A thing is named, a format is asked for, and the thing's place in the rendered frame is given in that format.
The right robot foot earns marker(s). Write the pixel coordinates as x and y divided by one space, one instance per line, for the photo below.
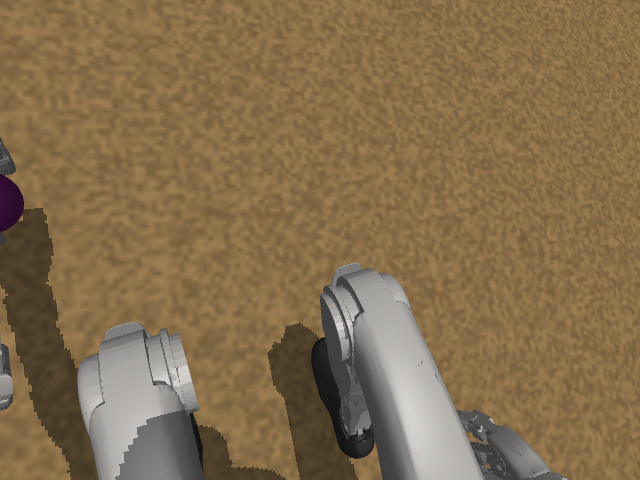
353 446

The ball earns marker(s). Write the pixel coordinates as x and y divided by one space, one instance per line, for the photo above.
11 203

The right robot hand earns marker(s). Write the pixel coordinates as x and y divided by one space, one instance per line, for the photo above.
509 456

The left robot hand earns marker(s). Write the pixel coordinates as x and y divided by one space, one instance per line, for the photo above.
7 167

